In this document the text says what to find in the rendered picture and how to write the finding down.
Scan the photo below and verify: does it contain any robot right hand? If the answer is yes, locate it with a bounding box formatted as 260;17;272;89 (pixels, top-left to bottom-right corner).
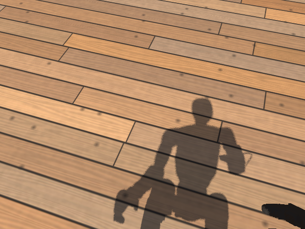
261;203;305;229

